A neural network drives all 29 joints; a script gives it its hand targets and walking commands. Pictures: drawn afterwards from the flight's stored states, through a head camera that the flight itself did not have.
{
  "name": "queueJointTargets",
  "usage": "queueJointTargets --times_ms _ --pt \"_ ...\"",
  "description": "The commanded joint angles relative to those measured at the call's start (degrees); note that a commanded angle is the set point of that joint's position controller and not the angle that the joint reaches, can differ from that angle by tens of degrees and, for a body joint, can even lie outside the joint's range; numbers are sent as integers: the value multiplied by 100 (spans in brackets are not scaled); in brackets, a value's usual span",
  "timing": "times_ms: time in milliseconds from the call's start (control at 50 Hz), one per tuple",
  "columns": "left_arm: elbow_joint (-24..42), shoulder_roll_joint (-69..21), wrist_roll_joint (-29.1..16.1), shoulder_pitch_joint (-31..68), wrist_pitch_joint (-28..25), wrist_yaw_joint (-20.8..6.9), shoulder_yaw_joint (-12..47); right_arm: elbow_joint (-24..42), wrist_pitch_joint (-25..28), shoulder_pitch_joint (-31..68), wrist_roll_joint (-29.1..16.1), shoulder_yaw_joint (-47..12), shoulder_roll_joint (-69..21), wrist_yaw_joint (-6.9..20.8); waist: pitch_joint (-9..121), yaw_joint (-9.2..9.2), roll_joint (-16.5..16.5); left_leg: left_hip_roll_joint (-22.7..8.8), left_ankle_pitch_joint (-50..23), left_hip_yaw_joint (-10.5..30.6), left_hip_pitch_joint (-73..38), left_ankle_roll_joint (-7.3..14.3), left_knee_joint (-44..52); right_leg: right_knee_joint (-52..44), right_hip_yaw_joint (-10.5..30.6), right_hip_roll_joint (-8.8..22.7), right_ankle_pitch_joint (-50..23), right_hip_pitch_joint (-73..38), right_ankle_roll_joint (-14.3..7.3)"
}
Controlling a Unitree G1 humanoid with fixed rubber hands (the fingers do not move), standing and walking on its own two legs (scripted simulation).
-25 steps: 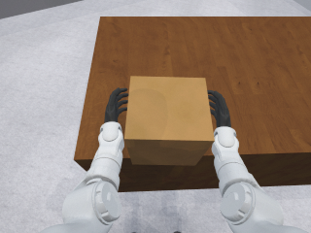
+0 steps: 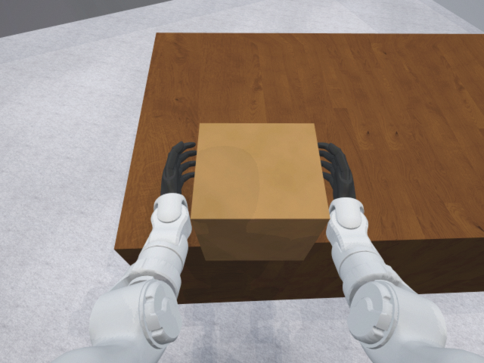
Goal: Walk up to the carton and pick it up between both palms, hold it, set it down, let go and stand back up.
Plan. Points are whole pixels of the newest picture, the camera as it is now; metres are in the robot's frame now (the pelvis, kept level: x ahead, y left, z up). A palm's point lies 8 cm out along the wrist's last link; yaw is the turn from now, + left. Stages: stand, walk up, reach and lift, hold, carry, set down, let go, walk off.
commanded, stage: reach and lift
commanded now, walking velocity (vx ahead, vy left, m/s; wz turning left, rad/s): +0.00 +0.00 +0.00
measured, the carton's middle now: (255, 197) +0.41 +0.01 -0.03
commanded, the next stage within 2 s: none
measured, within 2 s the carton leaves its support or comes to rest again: leaves its support in 0.02 s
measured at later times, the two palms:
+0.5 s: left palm (166, 177) +0.39 +0.16 +0.06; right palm (350, 181) +0.39 -0.14 +0.07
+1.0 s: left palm (157, 163) +0.38 +0.16 +0.12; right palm (364, 174) +0.37 -0.14 +0.12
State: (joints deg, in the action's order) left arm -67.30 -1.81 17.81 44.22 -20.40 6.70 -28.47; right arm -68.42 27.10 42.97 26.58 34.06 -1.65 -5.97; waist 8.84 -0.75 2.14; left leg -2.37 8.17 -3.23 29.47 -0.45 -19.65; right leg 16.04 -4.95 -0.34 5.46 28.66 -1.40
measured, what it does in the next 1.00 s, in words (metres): stands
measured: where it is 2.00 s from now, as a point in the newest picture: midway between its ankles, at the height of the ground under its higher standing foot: outside the picture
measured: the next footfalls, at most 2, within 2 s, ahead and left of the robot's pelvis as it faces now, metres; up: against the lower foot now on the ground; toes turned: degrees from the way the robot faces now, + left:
none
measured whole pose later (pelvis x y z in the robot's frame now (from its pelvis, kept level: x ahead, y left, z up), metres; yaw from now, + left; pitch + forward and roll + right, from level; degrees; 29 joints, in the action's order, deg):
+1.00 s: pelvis -0.01 +0.01 +0.01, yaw +1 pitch -1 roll -1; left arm -31.2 -3.6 13.6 35.1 16.7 5.4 -17.1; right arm -44.8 -2.3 36.1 -5.2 5.3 1.8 -8.4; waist 1.2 3.2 2.7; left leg -1.6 10.5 -2.1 7.9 0.2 -19.5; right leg 13.5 -4.6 -0.1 6.7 5.7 -0.2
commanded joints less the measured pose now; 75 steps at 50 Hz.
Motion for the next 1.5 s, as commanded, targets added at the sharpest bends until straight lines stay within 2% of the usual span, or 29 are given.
queueJointTargets --times_ms 0,60,120,160,240,280,380,440,480,520,600,620,660,680,700,720,780,820,860,900,960,1060,1140,1200,1300,1380,1400,1480 --pt "350 -3044 266 3566 -327 -639 1759 170 499 3593 415 -1874 -3160 758 3875 -40 -242 133 -1594 -251 -790 -191 -115 679 39 -48 -2884 -3029 93" --pt "314 -3076 155 3620 -324 -633 1848 210 408 3623 264 -2062 -3211 746 3810 -49 -235 128 -1591 -213 -796 -198 -135 689 65 -65 -2905 -3024 92" --pt "415 -3121 -5 3608 -275 -646 2033 238 290 3565 -6 -2370 -3287 700 3789 23 -235 125 -1740 -153 -919 -226 -195 697 95 -90 -3086 -3082 112" --pt "407 -3217 -110 3569 -238 -651 2194 378 238 3587 -197 -2557 -3317 670 3843 -7 -309 142 -1910 -121 -1008 -259 -261 703 117 -104 -3197 -3107 114" --pt "552 -3353 -370 3688 -159 -649 2448 549 19 3684 -526 -2914 -3430 638 3725 71 -257 131 -1861 -57 -1278 -259 -283 627 122 -130 -2942 -2913 115" --pt "623 -3396 -419 3706 -66 -655 2521 686 -124 3719 -707 -3083 -3517 620 3625 31 -277 132 -1797 -20 -1370 -247 -273 578 141 -137 -2761 -2861 119" --pt "1145 -3519 -673 3796 162 -687 2870 1010 -535 3588 -1256 -3644 -3740 507 3403 104 -256 195 -1695 36 -1416 -213 -289 541 238 -122 -2802 -3139 182" --pt "1404 -3661 -766 3886 360 -716 3033 1326 -801 3698 -1553 -3851 -3853 480 3221 138 -255 216 -1411 68 -1532 -173 -151 431 297 -98 -2352 -3058 189" --pt "1485 -3783 -772 3956 541 -720 3071 1551 -995 3836 -1704 -3930 -3881 486 3074 153 -294 220 -1260 89 -1628 -173 -108 350 324 -95 -2027 -2950 181" --pt "1648 -3768 -791 3978 756 -730 3051 1687 -1227 3881 -1864 -3972 -3868 485 2909 116 -186 236 -993 78 -1701 -119 -34 248 327 -78 -1664 -2921 184" --pt "2081 -3844 -873 3942 1269 -701 3146 2119 -1661 4004 -2233 -4174 -3914 511 2743 104 -145 270 -974 78 -1905 -83 29 146 343 -112 -1365 -2969 198" --pt "2211 -3885 -896 3962 1400 -715 3169 2113 -1756 3978 -2329 -4126 -3834 513 2629 149 -261 271 -962 73 -1964 -109 31 111 345 -105 -1269 -2928 174" --pt "2425 -3832 -845 3929 1720 -749 3153 2097 -1993 3858 -2424 -4091 -3738 511 2341 209 -280 267 -866 97 -2211 -122 80 26 326 -90 -1068 -2822 152" --pt "2586 -3900 -842 3915 1854 -765 3164 2303 -2031 3996 -2484 -4075 -3712 518 2451 165 -349 275 -985 101 -2340 -151 63 4 293 -123 -1056 -2844 148" --pt "2742 -3900 -845 3860 2001 -768 3197 2354 -2105 3974 -2526 -4121 -3683 511 2428 206 -226 262 -1102 122 -2493 -165 44 -9 261 -148 -1144 -2855 170" --pt "2997 -3891 -861 3816 2115 -768 3274 2555 -2154 3963 -2644 -4183 -3692 504 2533 200 -214 279 -1346 135 -2632 -182 -32 23 266 -164 -1311 -2914 197" --pt "3336 -3947 -868 3539 2520 -825 3409 2937 -2296 3936 -2834 -4329 -3558 436 2362 322 -223 288 -1579 197 -2836 -233 -69 -23 213 -219 -1499 -3028 239" --pt "3479 -3915 -787 3195 2813 -872 3457 3090 -2403 3844 -2970 -4463 -3423 396 2113 327 -241 297 -1761 231 -3015 -278 -101 -50 210 -228 -1547 -3039 260" --pt "3706 -3778 -662 2977 3047 -962 3418 3122 -2521 3544 -3026 -4502 -3329 360 1775 369 -210 339 -1609 215 -2978 -258 -53 -100 202 -209 -1481 -3134 312" --pt "3913 -3805 -683 2753 3254 -1034 3507 3582 -2533 3621 -3118 -4665 -3318 314 1840 379 -149 353 -1599 225 -3034 -225 -37 -64 185 -226 -1599 -3203 357" --pt "4495 -3826 -785 2636 3470 -1044 3830 4062 -2603 3566 -3297 -4977 -3355 256 1908 439 -238 369 -1841 289 -3166 -283 -135 1 173 -254 -1910 -3329 372" --pt "5186 -3859 -920 2509 3917 -1082 4255 4823 -2780 3608 -3523 -5295 -3334 164 1840 490 -297 381 -1670 329 -3250 -257 -129 7 131 -236 -1682 -3238 388" --pt "5528 -3795 -971 2459 4200 -1075 4429 5039 -2956 3551 -3590 -5339 -3249 164 1748 495 -377 334 -1412 386 -3333 -253 -80 -41 81 -259 -1148 -2965 350" --pt "5470 -3816 -1026 2394 4389 -1064 4447 5274 -3061 3755 -3573 -5387 -3264 157 1717 516 -224 324 -1232 401 -3344 -216 -45 -78 68 -266 -920 -2866 316" --pt "5436 -3741 -935 2317 4612 -1136 4375 5121 -3190 3684 -3541 -5263 -3187 135 1477 512 -252 319 -936 361 -3314 -173 44 -124 71 -242 -718 -2839 321" --pt "5536 -3702 -918 2244 4716 -1192 4306 5379 -3211 3811 -3590 -5325 -3177 94 1624 519 -205 362 -1036 348 -3347 -108 40 -80 73 -238 -978 -3080 372" --pt "5526 -3627 -852 2228 4757 -1209 4252 5205 -3262 3633 -3571 -5314 -3194 72 1391 533 -165 365 -1021 340 -3299 -110 43 -104 85 -231 -1008 -3115 383" --pt "5545 -3564 -786 2167 4882 -1329 4125 5259 -3316 3645 -3613 -5264 -3156 23 1262 549 -138 415 -798 282 -3229 -78 119 -98 83 -207 -969 -3253 433"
